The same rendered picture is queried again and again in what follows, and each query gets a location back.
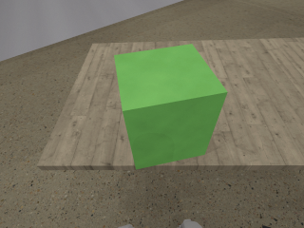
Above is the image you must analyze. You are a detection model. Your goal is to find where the table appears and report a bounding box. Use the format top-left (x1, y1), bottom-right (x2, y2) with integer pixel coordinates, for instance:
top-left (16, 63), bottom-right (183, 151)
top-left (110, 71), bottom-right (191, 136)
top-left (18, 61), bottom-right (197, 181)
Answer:
top-left (37, 37), bottom-right (304, 170)

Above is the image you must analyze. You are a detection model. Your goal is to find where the carton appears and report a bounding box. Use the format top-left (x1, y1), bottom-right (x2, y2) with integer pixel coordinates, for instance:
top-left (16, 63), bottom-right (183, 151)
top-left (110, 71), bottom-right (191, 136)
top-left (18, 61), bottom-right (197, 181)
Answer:
top-left (114, 44), bottom-right (228, 170)

